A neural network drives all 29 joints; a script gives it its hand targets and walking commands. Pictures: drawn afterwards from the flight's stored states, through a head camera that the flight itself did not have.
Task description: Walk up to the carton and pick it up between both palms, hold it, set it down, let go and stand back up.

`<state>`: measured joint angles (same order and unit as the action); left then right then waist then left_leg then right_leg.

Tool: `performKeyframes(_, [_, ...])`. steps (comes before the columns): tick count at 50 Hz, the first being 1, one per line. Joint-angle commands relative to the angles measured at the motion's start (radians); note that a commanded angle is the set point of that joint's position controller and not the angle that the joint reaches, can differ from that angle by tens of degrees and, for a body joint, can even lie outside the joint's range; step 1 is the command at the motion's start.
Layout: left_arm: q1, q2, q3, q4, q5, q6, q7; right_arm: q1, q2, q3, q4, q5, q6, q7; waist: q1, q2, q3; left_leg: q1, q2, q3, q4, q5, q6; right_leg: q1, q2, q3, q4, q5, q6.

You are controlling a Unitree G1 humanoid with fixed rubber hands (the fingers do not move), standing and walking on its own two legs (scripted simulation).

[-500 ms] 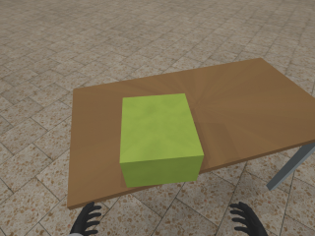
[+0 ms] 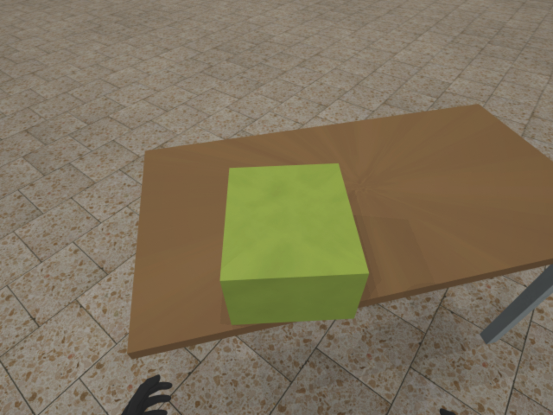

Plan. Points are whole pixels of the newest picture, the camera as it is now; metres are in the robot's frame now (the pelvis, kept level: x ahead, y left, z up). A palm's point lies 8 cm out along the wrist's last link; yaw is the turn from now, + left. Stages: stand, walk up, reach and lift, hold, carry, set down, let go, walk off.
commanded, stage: stand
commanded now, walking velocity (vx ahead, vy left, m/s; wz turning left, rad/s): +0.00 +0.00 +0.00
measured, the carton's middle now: (288, 239) +0.46 +0.01 -0.05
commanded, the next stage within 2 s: none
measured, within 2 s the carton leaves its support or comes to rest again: neither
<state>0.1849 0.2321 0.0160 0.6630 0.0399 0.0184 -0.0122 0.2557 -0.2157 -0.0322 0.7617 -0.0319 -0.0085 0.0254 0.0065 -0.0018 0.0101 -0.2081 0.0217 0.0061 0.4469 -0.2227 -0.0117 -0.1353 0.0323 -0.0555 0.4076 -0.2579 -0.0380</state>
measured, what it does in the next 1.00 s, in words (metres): stands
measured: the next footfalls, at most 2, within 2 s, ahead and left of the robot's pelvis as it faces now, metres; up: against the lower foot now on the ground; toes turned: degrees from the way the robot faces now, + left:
none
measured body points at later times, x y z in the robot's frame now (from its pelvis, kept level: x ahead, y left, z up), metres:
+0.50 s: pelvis +0.01 +0.00 +0.00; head +0.00 +0.00 +0.45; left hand +0.03 +0.25 -0.14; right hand +0.06 -0.24 -0.14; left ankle +0.01 +0.12 -0.74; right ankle -0.02 -0.09 -0.74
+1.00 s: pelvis +0.01 -0.01 +0.00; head +0.00 -0.01 +0.45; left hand -0.03 +0.22 -0.16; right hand +0.00 -0.22 -0.16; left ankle +0.01 +0.12 -0.74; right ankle -0.02 -0.09 -0.74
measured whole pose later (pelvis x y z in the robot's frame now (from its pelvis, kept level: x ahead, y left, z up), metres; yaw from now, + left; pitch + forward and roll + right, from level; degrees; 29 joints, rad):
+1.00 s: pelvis +0.01 -0.01 +0.00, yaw +4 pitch -2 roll +0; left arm 0.35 0.15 0.00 1.11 0.02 -0.01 0.04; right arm 0.38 -0.14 0.00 1.06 -0.02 0.00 -0.04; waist 0.01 0.01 0.02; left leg -0.17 -0.01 -0.07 0.42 -0.21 -0.02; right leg -0.07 0.01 -0.12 0.38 -0.28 -0.04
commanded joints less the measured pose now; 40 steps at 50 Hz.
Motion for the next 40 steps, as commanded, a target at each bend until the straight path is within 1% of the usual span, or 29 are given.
performKeyframes(1, [-0.019,0.104,0.026,-0.052,-0.006,-0.035,0.007,0.01,-0.119,-0.034,-0.075,-0.003,-0.01,0.0,-0.002,0.011,-0.044,-0.043,0.068,-0.082,-0.052,0.153,0.007,-0.001,-0.127,0.12,-0.083,0.141,0.01])
performKeyframes(3, [-0.005,0.112,0.029,-0.031,-0.009,-0.04,0.012,0.029,-0.121,-0.034,-0.065,0.001,-0.013,-0.001,0.0,-0.003,-0.062,-0.043,0.061,-0.087,-0.059,0.151,0.007,0.007,-0.124,0.106,-0.081,0.116,0.01])
performKeyframes(4, [0.013,0.105,0.025,-0.016,-0.012,-0.04,0.012,0.041,-0.129,-0.037,-0.054,-0.001,-0.014,-0.002,0.0,0.021,-0.039,-0.045,0.063,-0.094,-0.059,0.156,0.009,-0.005,-0.128,0.106,-0.09,0.121,0.009])
performKeyframes(5, [0.022,0.115,0.028,-0.002,-0.012,-0.042,0.015,0.051,-0.13,-0.037,-0.048,0.001,-0.015,-0.006,-0.001,0.014,-0.058,-0.038,0.064,-0.101,-0.06,0.169,0.013,0.014,-0.129,0.1,-0.085,0.128,0.009])
performKeyframes(8, [0.051,0.113,0.027,0.035,-0.016,-0.046,0.02,0.097,-0.114,-0.031,-0.019,0.0,-0.016,-0.012,-0.006,0.024,-0.037,-0.034,0.063,-0.108,-0.06,0.173,0.018,-0.005,-0.131,0.096,-0.093,0.115,0.004])
performKeyframes(9, [0.082,0.113,0.026,0.05,-0.017,-0.047,0.022,0.09,-0.106,-0.031,-0.014,0.0,-0.015,-0.015,0.007,0.022,-0.035,-0.032,0.063,-0.114,-0.057,0.185,0.023,0.003,-0.129,0.097,-0.093,0.128,0.003])
performKeyframes(10, [0.087,0.114,0.024,0.063,-0.015,-0.046,0.024,0.106,-0.113,-0.031,-0.007,0.001,-0.014,-0.017,0.0,0.011,-0.03,-0.03,0.059,-0.11,-0.061,0.184,0.021,-0.005,-0.127,0.092,-0.093,0.13,0.001])
performKeyframes(11, [0.097,0.114,0.025,0.072,-0.017,-0.046,0.027,0.129,-0.116,-0.032,0.003,0.002,-0.015,-0.02,-0.003,0.02,-0.027,-0.03,0.057,-0.116,-0.065,0.184,0.022,-0.004,-0.128,0.091,-0.095,0.121,0.0])
performKeyframes(13, [0.113,0.11,0.024,0.097,-0.019,-0.048,0.03,0.127,-0.109,-0.029,0.025,0.001,-0.014,-0.026,0.004,0.019,0.004,-0.038,0.058,-0.122,-0.069,0.179,0.027,-0.013,-0.128,0.092,-0.1,0.12,-0.003])
performKeyframes(15, [0.13,0.109,0.024,0.122,-0.019,-0.046,0.033,0.138,-0.117,-0.031,0.034,0.001,-0.008,-0.031,0.0,0.014,0.009,-0.029,0.056,-0.122,-0.07,0.161,0.027,-0.016,-0.126,0.086,-0.108,0.106,-0.003])
performKeyframes(16, [0.129,0.11,0.024,0.133,-0.019,-0.046,0.035,0.146,-0.108,-0.029,0.044,0.004,-0.009,-0.034,-0.003,0.029,0.019,-0.039,0.054,-0.124,-0.074,0.158,0.026,-0.009,-0.128,0.088,-0.113,0.102,-0.004])
performKeyframes(18, [0.147,0.108,0.026,0.156,-0.022,-0.046,0.036,0.141,-0.102,-0.025,0.055,0.003,-0.007,-0.035,0.003,0.018,0.016,-0.03,0.054,-0.125,-0.071,0.168,0.03,-0.003,-0.128,0.086,-0.111,0.12,-0.004])
performKeyframes(20, [0.137,0.104,0.023,0.176,-0.021,-0.046,0.04,0.146,-0.104,-0.027,0.078,0.004,-0.007,-0.04,-0.003,0.034,0.046,-0.032,0.052,-0.125,-0.077,0.182,0.031,-0.009,-0.132,0.085,-0.111,0.127,-0.008])
performKeyframes(21, [0.159,0.102,0.024,0.192,-0.02,-0.046,0.04,0.15,-0.092,-0.023,0.086,0.004,-0.006,-0.042,0.002,0.026,0.049,-0.027,0.054,-0.131,-0.08,0.175,0.031,-0.015,-0.129,0.078,-0.117,0.116,-0.003])
performKeyframes(22, [0.179,0.093,0.022,0.208,-0.023,-0.044,0.041,0.164,-0.09,-0.021,0.094,0.005,-0.005,-0.044,0.004,0.032,0.038,-0.024,0.053,-0.132,-0.081,0.171,0.033,0.001,-0.128,0.078,-0.12,0.117,-0.003])
performKeyframes(24, [0.183,0.087,0.021,0.232,-0.022,-0.044,0.043,0.161,-0.088,-0.018,0.11,0.008,-0.005,-0.046,0.004,0.015,0.033,-0.018,0.053,-0.133,-0.08,0.185,0.035,0.009,-0.127,0.072,-0.116,0.135,-0.004])
performKeyframes(25, [0.181,0.078,0.016,0.243,-0.023,-0.044,0.044,0.154,-0.09,-0.021,0.115,0.008,-0.004,-0.047,0.002,0.023,0.04,-0.019,0.051,-0.126,-0.081,0.181,0.036,0.011,-0.132,0.074,-0.118,0.145,-0.004])
performKeyframes(26, [0.173,0.087,0.02,0.25,-0.022,-0.042,0.044,0.158,-0.084,-0.017,0.122,0.01,-0.005,-0.047,-0.002,0.0,0.04,-0.017,0.05,-0.132,-0.078,0.193,0.036,0.018,-0.131,0.071,-0.112,0.153,-0.006])
performKeyframes(27, [0.179,0.088,0.023,0.257,-0.022,-0.042,0.046,0.164,-0.075,-0.014,0.133,0.01,-0.005,-0.049,0.001,0.009,0.046,-0.031,0.052,-0.134,-0.079,0.199,0.036,0.026,-0.131,0.068,-0.11,0.157,-0.006])
performKeyframes(28, [0.178,0.078,0.018,0.271,-0.021,-0.04,0.046,0.161,-0.079,-0.014,0.141,0.011,-0.004,-0.051,0.004,0.0,0.054,-0.037,0.049,-0.133,-0.085,0.187,0.035,0.026,-0.129,0.061,-0.115,0.141,-0.005])
performKeyframes(29, [0.193,0.073,0.016,0.281,-0.021,-0.037,0.047,0.157,-0.08,-0.012,0.147,0.01,-0.002,-0.053,0.005,0.017,0.064,-0.025,0.044,-0.131,-0.085,0.172,0.036,0.004,-0.13,0.067,-0.122,0.123,-0.004])
performKeyframes(31, [0.208,0.057,0.011,0.309,-0.024,-0.036,0.049,0.168,-0.068,-0.008,0.165,0.01,0.001,-0.055,0.003,0.027,0.073,-0.018,0.046,-0.129,-0.086,0.171,0.034,0.002,-0.129,0.065,-0.124,0.115,-0.008])
performKeyframes(32, [0.206,0.058,0.012,0.315,-0.022,-0.037,0.049,0.182,-0.062,-0.006,0.178,0.012,0.004,-0.056,0.0,0.021,0.08,-0.033,0.043,-0.129,-0.091,0.156,0.033,0.012,-0.13,0.063,-0.125,0.107,-0.01])
performKeyframes(33, [0.206,0.068,0.014,0.321,-0.022,-0.038,0.049,0.181,-0.061,-0.007,0.182,0.011,0.003,-0.058,0.0,0.007,0.074,-0.018,0.046,-0.128,-0.088,0.175,0.034,0.014,-0.131,0.062,-0.12,0.124,-0.006])
performKeyframes(35, [0.199,0.062,0.011,0.336,-0.02,-0.037,0.05,0.178,-0.051,-0.003,0.199,0.014,0.004,-0.06,0.003,0.027,0.086,-0.032,0.043,-0.134,-0.095,0.166,0.036,0.014,-0.13,0.059,-0.121,0.117,-0.006])
performKeyframes(36, [0.2,0.052,0.01,0.344,-0.02,-0.035,0.051,0.188,-0.045,0.0,0.206,0.014,0.005,-0.062,-0.002,0.014,0.098,-0.032,0.043,-0.133,-0.095,0.161,0.035,0.01,-0.131,0.059,-0.123,0.115,-0.007])
performKeyframes(38, [0.216,0.042,0.005,0.363,-0.021,-0.036,0.053,0.183,-0.04,0.002,0.219,0.013,0.007,-0.065,0.002,0.022,0.087,-0.009,0.045,-0.13,-0.089,0.166,0.036,0.006,-0.13,0.061,-0.124,0.116,-0.009])
performKeyframes(39, [0.22,0.038,0.004,0.375,-0.023,-0.036,0.053,0.191,-0.044,0.001,0.228,0.014,0.009,-0.065,-0.002,0.017,0.088,-0.022,0.04,-0.13,-0.095,0.154,0.033,0.015,-0.127,0.057,-0.128,0.103,-0.007])
performKeyframes(40, [0.212,0.026,0.0,0.38,-0.019,-0.034,0.053,0.194,-0.043,0.002,0.233,0.012,0.009,-0.063,-0.007,0.026,0.101,-0.03,0.04,-0.128,-0.093,0.153,0.033,0.011,-0.129,0.057,-0.124,0.109,-0.007])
